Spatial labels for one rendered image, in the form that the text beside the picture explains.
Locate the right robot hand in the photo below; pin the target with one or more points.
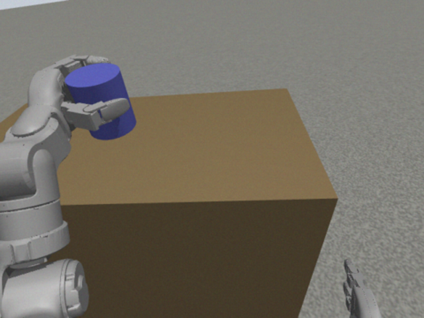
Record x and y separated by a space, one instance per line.
360 301

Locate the left robot hand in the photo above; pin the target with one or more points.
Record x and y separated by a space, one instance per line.
48 87

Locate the can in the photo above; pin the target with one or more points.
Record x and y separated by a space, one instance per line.
102 82

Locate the left robot arm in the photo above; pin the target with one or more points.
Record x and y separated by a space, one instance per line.
31 223

